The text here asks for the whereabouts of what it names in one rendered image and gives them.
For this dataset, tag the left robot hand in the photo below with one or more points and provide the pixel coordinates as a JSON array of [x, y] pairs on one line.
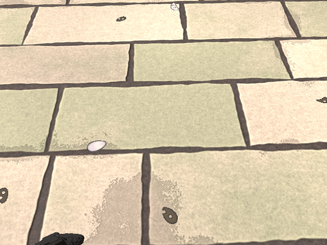
[[62, 239]]

